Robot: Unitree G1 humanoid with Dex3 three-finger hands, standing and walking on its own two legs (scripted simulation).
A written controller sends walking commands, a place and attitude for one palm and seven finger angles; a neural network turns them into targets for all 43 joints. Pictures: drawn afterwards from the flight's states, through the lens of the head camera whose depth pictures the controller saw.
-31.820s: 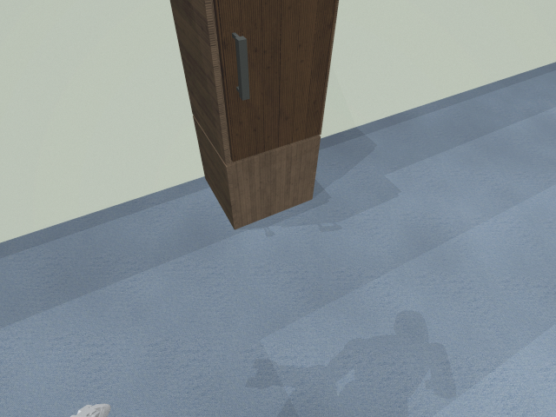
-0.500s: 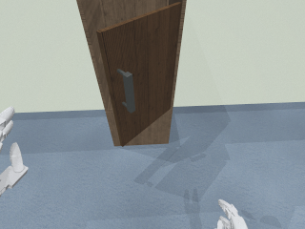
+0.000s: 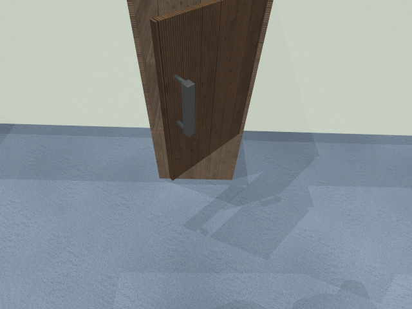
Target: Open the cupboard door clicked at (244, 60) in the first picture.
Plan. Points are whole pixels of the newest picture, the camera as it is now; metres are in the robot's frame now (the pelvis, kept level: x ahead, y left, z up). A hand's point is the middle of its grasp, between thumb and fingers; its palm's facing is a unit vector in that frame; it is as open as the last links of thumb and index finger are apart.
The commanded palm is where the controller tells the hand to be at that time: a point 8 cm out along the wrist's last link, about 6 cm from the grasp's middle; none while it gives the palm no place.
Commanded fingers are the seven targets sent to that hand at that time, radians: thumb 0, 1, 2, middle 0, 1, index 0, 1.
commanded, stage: let the arm hang, fingers relaxed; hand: left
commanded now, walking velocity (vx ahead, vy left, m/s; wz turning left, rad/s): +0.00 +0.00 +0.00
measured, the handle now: (183, 106) +0.61 +0.11 +0.02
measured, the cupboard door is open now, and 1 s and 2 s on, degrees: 43 43 43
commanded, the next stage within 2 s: look to check the result in 0.62 s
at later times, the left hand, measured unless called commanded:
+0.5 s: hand out of the picture +0.01 +0.16 -0.18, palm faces +0.02 -0.98 -0.18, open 7.3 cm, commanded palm none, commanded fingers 0.00 0.90 0.90 -0.20 -0.30 -0.20 -0.30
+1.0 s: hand out of the picture +0.00 +0.16 -0.17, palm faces +0.05 -0.98 -0.19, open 7.4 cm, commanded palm none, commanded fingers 0.00 0.90 0.90 -0.20 -0.30 -0.20 -0.30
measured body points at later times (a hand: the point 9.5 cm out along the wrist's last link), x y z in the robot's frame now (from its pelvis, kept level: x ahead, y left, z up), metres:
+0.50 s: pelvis +0.00 +0.00 +0.00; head +0.00 -0.01 +0.45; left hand +0.01 +0.21 -0.16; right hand -0.02 -0.21 -0.17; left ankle +0.06 +0.11 -0.74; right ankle -0.02 -0.09 -0.74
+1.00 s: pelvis +0.02 -0.01 +0.00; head +0.03 -0.02 +0.45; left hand +0.00 +0.21 -0.16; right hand +0.01 -0.23 -0.17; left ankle +0.06 +0.11 -0.74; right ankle -0.02 -0.09 -0.74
